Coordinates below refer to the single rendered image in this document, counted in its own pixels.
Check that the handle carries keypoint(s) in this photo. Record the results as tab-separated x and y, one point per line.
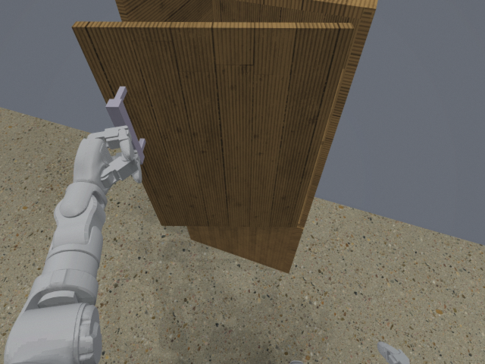
119	117

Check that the robot left upper arm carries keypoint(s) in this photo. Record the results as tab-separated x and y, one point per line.
67	334

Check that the right robot hand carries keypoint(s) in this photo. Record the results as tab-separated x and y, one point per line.
392	355

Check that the left robot hand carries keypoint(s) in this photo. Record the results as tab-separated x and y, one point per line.
94	163

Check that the robot left forearm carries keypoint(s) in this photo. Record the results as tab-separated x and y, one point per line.
70	270

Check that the cupboard door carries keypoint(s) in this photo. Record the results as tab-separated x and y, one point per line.
233	113

